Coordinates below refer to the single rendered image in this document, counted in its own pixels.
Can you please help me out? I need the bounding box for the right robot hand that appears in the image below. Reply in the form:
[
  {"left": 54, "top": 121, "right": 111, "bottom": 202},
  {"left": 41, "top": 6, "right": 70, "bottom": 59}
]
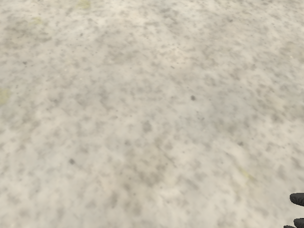
[{"left": 283, "top": 193, "right": 304, "bottom": 228}]

